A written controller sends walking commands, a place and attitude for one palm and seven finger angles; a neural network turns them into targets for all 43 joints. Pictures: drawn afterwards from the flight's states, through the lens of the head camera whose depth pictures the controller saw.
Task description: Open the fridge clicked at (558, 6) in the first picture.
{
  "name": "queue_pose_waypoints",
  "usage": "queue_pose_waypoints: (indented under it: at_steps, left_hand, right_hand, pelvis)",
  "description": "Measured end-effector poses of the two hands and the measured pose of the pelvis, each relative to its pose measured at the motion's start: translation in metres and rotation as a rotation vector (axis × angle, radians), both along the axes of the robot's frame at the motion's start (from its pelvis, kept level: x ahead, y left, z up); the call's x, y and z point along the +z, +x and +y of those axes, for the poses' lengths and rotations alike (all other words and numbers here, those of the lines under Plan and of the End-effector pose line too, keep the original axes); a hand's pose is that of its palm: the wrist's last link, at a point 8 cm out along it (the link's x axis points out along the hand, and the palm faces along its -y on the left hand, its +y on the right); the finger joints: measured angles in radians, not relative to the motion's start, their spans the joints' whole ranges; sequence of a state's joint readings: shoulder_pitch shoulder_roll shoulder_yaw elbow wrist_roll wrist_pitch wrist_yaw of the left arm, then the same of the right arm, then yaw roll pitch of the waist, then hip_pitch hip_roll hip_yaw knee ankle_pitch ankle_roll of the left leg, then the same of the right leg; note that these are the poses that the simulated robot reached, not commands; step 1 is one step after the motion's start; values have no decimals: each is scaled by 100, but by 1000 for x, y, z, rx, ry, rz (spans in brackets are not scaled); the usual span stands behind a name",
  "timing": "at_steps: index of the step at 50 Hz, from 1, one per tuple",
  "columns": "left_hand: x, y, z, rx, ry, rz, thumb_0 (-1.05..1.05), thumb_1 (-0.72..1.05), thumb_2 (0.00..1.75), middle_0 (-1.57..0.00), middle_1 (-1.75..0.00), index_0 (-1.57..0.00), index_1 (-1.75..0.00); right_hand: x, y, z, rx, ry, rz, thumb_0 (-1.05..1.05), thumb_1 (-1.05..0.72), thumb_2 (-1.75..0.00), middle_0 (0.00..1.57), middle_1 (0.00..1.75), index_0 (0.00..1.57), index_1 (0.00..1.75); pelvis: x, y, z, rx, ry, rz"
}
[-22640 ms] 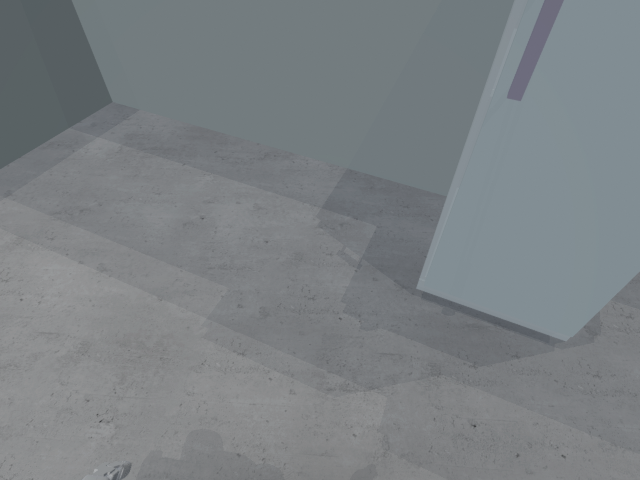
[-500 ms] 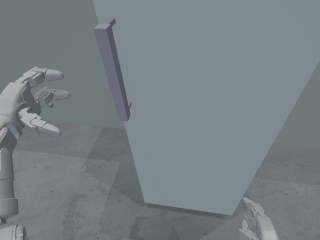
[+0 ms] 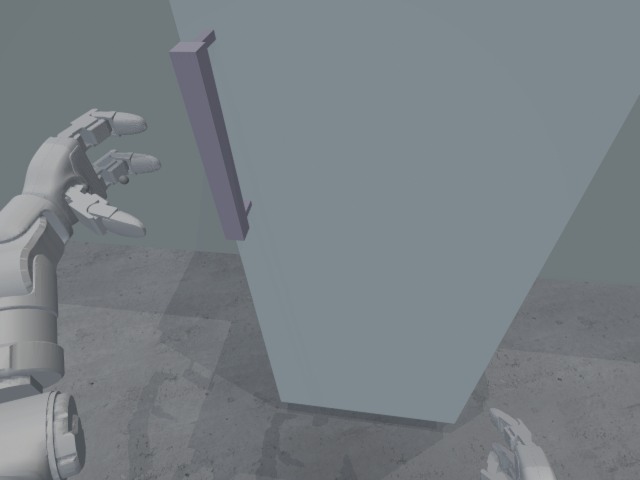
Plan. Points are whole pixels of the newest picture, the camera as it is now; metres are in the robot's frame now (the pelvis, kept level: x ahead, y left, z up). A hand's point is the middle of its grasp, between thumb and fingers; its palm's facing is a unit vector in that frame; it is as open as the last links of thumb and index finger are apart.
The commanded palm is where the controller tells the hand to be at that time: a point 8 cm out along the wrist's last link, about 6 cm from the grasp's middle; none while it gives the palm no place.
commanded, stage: move the hooked fingers beside the handle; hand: left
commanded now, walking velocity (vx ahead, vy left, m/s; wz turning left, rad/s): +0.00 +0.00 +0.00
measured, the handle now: (224, 147) +0.45 +0.15 +0.22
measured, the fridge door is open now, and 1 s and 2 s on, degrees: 0 0 0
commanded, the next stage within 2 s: none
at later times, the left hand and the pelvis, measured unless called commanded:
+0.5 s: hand (153, 163) +0.41 +0.23 +0.22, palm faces -0.05 -1.00 -0.05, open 14.0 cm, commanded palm +0.39 +0.28 +0.23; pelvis +0.01 +0.01 +0.00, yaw -1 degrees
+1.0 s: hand (150, 175) +0.40 +0.23 +0.21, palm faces -0.02 -1.00 -0.07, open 14.0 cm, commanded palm +0.37 +0.27 +0.23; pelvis +0.00 +0.01 +0.00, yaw +0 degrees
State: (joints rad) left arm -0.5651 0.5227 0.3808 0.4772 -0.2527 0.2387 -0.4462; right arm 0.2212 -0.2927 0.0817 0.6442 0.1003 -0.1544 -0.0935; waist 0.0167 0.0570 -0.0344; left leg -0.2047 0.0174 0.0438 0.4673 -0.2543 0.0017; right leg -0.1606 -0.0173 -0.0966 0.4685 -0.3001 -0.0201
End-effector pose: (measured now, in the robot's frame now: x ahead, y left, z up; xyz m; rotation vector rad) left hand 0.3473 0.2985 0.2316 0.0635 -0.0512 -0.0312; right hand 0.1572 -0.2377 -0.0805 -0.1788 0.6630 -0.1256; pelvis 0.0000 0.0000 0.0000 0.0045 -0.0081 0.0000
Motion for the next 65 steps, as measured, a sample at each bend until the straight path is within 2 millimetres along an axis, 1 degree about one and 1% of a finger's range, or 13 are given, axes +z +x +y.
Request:
queue_pose_waypoints:
  at_steps: [6,14,21,27,32,36,42,48,52,56,59,62,65]
  left_hand:
    - [-8,16,-6,4,-1,31,-1,-50,30,-31,-120,-30,-120]
    - [-4,29,-2,11,-13,1,-1,-50,30,-31,-120,-30,-120]
    - [-9,37,-8,-9,-6,30,-1,-50,30,-30,-120,-30,-120]
    - [-5,44,-19,-23,-25,-3,-1,-50,30,-30,-120,-30,-120]
    - [-10,51,-17,5,-35,37,-1,-50,30,-31,-120,-30,-120]
    - [-11,48,-13,22,-5,33,-1,-50,30,-30,-120,-30,-120]
    - [1,36,-14,-10,-28,-35,-1,-50,30,-30,-120,-30,-120]
    - [-10,30,-11,15,-9,42,-1,-50,30,-30,-120,-30,-120]
    - [-12,27,-20,1,-1,31,-1,-50,30,-30,-120,-30,-120]
    - [0,28,-31,-19,-21,-31,-1,-50,30,-30,-120,-30,-120]
    - [8,34,-36,-16,-26,-32,-1,-50,30,-31,-120,-30,-120]
    - [5,39,-34,1,-28,15,-1,-50,30,-31,-120,-30,-120]
    - [-5,41,-30,20,-28,64,-1,-50,30,-31,-120,-30,-120]
  right_hand:
    - [-4,-12,-4,-30,-9,38,1,-91,-90,20,30,20,30]
    - [-6,-23,-6,-58,-19,70,1,-91,-90,20,30,20,30]
    - [-9,-25,-4,-59,-24,97,1,-91,-90,20,30,20,30]
    - [-9,-23,2,-55,-19,95,1,-91,-90,20,30,20,30]
    - [-9,-25,3,-65,-10,98,1,-91,-90,20,30,20,30]
    - [-10,-29,2,-73,-7,103,1,-91,-90,20,30,20,30]
    - [-10,-31,0,-66,-13,114,1,-91,-90,20,30,20,30]
    - [-9,-27,-2,-61,-12,96,1,-91,-90,20,30,20,30]
    - [-8,-24,-1,-47,-19,87,1,-91,-90,20,30,20,30]
    - [-6,-22,1,-35,-21,74,1,-91,-90,20,30,20,30]
    - [-5,-21,2,-36,-12,62,1,-91,-90,20,30,20,30]
    - [-7,-24,1,-49,3,64,1,-91,-90,20,30,20,30]
    - [-10,-30,-3,-67,10,78,1,-91,-90,20,30,20,30]
  pelvis:
    - [0,1,3,-7,0,11]
    - [1,6,6,-14,-2,18]
    - [1,7,11,-10,-4,25]
    - [1,8,13,-9,-4,26]
    - [1,7,12,-16,-3,31]
    - [1,8,13,-20,-3,30]
    - [1,8,12,-17,-3,17]
    - [1,3,10,-9,-3,14]
    - [1,-1,10,-1,-4,8]
    - [1,-3,8,1,-3,1]
    - [1,-4,6,-1,-2,2]
    - [1,-4,5,-8,0,9]
    - [1,-4,4,-13,1,16]
